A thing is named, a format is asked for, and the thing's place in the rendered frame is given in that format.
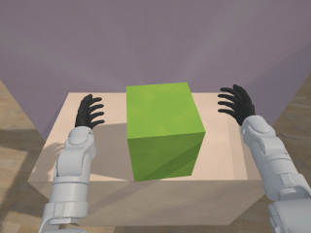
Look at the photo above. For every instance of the robot right forearm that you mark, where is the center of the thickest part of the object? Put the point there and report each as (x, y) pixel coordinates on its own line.
(281, 181)

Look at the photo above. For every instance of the right robot hand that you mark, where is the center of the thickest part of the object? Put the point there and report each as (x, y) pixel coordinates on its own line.
(242, 106)

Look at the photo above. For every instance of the pedestal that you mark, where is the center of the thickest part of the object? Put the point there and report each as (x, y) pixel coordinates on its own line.
(224, 183)

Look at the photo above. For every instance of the right robot upper arm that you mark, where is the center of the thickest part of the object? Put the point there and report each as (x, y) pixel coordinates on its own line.
(290, 216)

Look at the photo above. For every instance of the robot left forearm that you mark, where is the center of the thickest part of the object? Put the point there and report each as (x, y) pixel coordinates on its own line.
(70, 180)

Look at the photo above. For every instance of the carton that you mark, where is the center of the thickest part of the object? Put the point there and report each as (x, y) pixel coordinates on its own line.
(164, 131)

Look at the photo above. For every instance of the left robot hand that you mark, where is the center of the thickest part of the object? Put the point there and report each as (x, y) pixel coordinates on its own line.
(84, 116)

